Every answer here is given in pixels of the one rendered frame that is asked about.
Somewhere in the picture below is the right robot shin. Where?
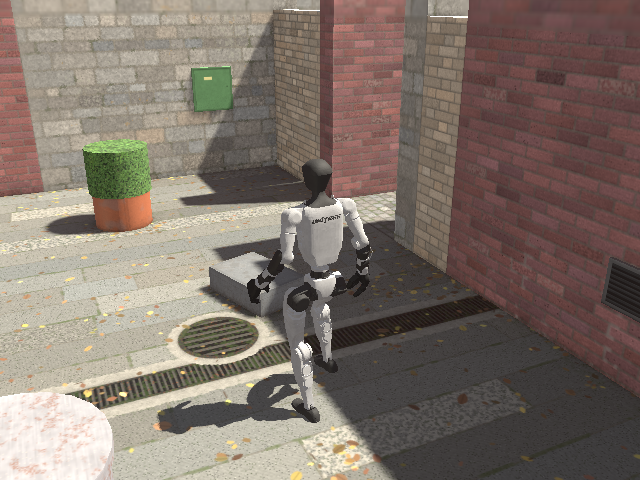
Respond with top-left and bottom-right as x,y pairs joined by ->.
313,303 -> 332,363

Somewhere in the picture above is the left robot hand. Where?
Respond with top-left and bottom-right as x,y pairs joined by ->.
247,279 -> 270,304

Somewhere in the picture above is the right robot forearm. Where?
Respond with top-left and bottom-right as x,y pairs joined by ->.
356,234 -> 370,275

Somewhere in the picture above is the right robot hand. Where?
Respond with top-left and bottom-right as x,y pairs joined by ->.
346,271 -> 370,297

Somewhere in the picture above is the right robot upper arm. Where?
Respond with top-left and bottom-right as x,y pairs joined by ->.
335,198 -> 369,250

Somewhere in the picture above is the left robot forearm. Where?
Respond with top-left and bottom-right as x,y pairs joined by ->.
255,250 -> 284,289

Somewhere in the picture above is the left robot upper arm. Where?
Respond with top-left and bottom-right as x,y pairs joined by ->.
278,206 -> 303,265

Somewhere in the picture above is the robot left foot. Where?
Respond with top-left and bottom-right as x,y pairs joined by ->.
292,398 -> 320,423

